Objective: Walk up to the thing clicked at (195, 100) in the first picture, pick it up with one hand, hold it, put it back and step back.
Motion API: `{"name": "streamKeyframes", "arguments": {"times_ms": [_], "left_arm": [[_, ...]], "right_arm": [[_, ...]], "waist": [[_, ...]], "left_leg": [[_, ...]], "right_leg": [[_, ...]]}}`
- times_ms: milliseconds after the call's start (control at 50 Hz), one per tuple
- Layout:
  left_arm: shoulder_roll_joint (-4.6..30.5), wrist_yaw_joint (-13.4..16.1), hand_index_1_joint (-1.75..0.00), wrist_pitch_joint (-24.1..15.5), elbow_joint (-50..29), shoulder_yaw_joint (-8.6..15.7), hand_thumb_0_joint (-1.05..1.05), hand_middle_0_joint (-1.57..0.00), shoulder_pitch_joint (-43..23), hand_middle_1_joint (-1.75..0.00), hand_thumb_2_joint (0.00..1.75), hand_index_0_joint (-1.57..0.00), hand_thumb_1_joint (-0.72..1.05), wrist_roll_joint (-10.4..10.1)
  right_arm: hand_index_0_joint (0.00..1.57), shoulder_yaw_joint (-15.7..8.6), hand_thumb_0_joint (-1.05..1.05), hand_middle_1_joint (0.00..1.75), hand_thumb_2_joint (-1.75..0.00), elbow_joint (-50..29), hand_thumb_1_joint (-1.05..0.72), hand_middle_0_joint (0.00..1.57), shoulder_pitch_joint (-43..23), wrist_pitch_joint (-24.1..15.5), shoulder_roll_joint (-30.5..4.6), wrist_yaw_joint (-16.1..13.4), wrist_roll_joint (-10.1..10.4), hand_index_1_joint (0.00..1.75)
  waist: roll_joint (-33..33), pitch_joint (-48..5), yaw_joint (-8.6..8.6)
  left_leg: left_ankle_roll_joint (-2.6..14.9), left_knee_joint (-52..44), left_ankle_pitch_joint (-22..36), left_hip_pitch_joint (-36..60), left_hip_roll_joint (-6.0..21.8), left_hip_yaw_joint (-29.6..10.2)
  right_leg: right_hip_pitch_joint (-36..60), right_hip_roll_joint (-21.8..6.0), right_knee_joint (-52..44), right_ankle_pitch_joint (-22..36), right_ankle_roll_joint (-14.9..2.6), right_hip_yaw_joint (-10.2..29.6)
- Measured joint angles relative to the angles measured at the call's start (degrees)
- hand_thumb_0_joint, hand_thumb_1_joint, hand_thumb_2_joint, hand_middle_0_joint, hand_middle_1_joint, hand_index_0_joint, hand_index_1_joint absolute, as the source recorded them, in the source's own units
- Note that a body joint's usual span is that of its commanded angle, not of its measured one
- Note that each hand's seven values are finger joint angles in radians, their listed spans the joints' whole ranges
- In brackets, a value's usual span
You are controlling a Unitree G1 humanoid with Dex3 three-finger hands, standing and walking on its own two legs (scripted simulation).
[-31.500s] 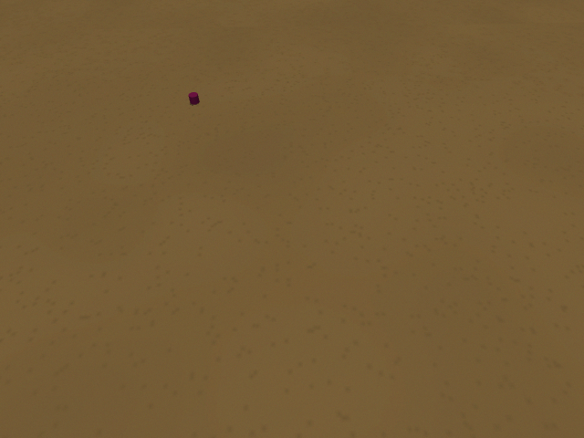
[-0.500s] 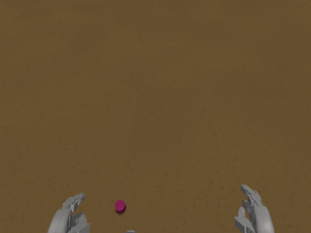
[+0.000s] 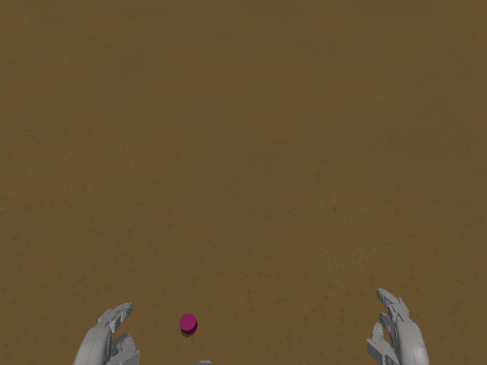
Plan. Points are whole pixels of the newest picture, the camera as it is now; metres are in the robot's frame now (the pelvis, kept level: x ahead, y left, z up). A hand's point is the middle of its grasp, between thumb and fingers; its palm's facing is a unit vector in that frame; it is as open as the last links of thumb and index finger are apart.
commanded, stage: home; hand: left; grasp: from above
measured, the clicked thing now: (188, 323) +0.38 +0.20 -0.69
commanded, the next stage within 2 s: stand in 0.10 s
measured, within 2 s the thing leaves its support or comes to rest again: neither
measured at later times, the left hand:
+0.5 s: hand out of the picture +0.10 +0.24 -0.11, palm faces +0.03 -0.95 -0.32, open 7.4 cm
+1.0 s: hand out of the picture +0.03 +0.24 -0.10, palm faces +0.03 -0.95 -0.32, open 7.4 cm
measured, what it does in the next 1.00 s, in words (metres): rises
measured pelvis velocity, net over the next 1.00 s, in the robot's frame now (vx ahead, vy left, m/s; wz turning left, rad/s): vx -0.01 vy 0.01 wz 0.00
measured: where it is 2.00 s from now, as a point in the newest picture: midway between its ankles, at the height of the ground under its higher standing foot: outside the picture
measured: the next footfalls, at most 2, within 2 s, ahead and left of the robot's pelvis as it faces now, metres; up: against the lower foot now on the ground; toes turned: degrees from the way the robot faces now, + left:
none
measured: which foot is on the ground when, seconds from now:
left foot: down 0.00-1.00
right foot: down 0.00-1.00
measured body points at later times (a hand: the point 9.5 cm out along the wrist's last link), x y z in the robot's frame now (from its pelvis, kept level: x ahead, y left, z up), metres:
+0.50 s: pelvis +0.00 +0.01 +0.03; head +0.02 +0.02 +0.48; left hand +0.10 +0.29 -0.09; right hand +0.11 -0.28 -0.08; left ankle +0.01 +0.11 -0.68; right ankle +0.00 -0.14 -0.68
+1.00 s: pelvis -0.01 +0.01 +0.06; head -0.02 +0.01 +0.51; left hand +0.03 +0.29 -0.08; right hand +0.06 -0.27 -0.08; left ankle +0.01 +0.11 -0.68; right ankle +0.00 -0.14 -0.68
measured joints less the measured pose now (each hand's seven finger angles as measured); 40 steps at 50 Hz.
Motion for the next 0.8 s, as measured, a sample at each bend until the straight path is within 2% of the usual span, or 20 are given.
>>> {"name": "streamKeyframes", "arguments": {"times_ms": [200, 220, 260, 300, 400, 520, 660, 800], "left_arm": [[0.13, 0.01, -0.30, 0.01, -0.02, 0.01, 0.01, -0.20, 0.06, -0.30, 0.90, -0.20, 0.90, -0.11], [0.48, 0.25, -0.30, -2.95, 2.82, -0.65, 0.01, -0.20, -1.56, -0.30, 0.90, -0.20, 0.90, 1.20], [1.34, 0.65, -0.30, -10.71, 13.76, -1.59, 0.01, -0.20, -7.41, -0.30, 0.90, -0.20, 0.90, 3.73], [2.10, 0.76, -0.30, -15.55, 23.82, -1.71, 0.01, -0.20, -12.04, -0.30, 0.90, -0.20, 0.90, 5.30], [3.53, 0.76, -0.30, -20.47, 39.73, -0.27, 0.01, -0.20, -16.09, -0.30, 0.90, -0.20, 0.90, 5.88], [3.71, 0.94, -0.30, -22.88, 52.66, 0.91, 0.01, -0.20, -16.19, -0.30, 0.90, -0.20, 0.90, 5.56], [3.06, 0.91, -0.30, -24.15, 62.33, 0.86, 0.01, -0.20, -15.90, -0.30, 0.90, -0.20, 0.90, 5.05], [2.72, 0.84, -0.30, -24.55, 68.10, 0.48, 0.01, -0.20, -16.76, -0.30, 0.90, -0.20, 0.90, 4.92]], "right_arm": [[0.21, 0.03, 0.02, 0.30, -0.90, 0.01, -0.90, 0.20, 0.30, 0.10, 0.00, 0.06, 0.09, 0.30], [0.20, -0.52, 0.01, 0.30, -0.90, 1.20, -0.90, 0.20, -0.48, 0.38, -0.02, 0.57, -1.51, 0.30], [0.20, -0.89, 0.01, 0.30, -0.90, 5.75, -0.90, 0.20, -3.16, 3.80, -1.04, 3.14, -4.33, 0.30], [0.20, -0.93, 0.01, 0.30, -0.90, 9.73, -0.90, 0.20, -5.24, 7.16, -2.34, 5.82, -5.29, 0.30], [0.21, -3.23, 0.01, 0.30, -0.90, 15.65, -0.90, 0.20, -6.46, 10.63, -3.65, 9.23, -3.73, 0.30], [0.21, -4.81, 0.01, 0.30, -0.90, 20.53, -0.90, 0.20, -5.43, 12.02, -4.49, 9.56, -3.56, 0.30], [0.20, -4.47, 0.01, 0.30, -0.90, 25.59, -0.90, 0.20, -5.23, 12.94, -3.68, 8.98, -2.89, 0.30], [0.20, -4.15, 0.01, 0.30, -0.90, 29.10, -0.90, 0.20, -6.25, 13.47, -2.83, 8.83, -2.26, 0.30]], "waist": [[0.05, -0.18, 0.01], [-0.24, 1.56, 0.42], [-1.48, 5.28, 2.01], [-2.35, 7.53, 2.89], [-3.87, 10.14, 3.35], [-3.53, 11.24, 3.23], [-3.17, 12.49, 3.40], [-2.91, 13.17, 3.46]], "left_leg": [[-0.06, 0.10, -0.12, -0.27, -0.01, 0.05], [0.04, -0.28, 0.03, 1.18, -0.14, 0.22], [0.35, -2.44, 1.04, 5.12, -0.72, 1.13], [0.49, -4.87, 2.27, 8.07, -1.37, 1.66], [0.84, -10.54, 4.75, 13.79, -2.44, 2.53], [1.32, -16.11, 6.78, 19.36, -2.31, 2.75], [1.59, -24.03, 10.42, 25.76, -2.62, 2.95], [1.73, -30.45, 13.85, 30.32, -3.11, 3.11]], "right_leg": [[-0.34, -0.01, 0.23, -0.17, -0.04, 0.06], [0.96, -0.15, 0.10, -0.16, -0.08, 0.21], [4.14, -0.77, -0.79, 0.26, -0.26, 1.02], [6.57, -1.44, -2.16, 0.94, -0.24, 1.46], [11.48, -2.55, -6.28, 2.66, 0.33, 2.17], [17.43, -2.37, -13.01, 5.54, 0.88, 2.19], [24.08, -2.62, -21.56, 9.57, 1.29, 2.15], [28.43, -3.07, -27.58, 12.82, 1.50, 2.16]]}}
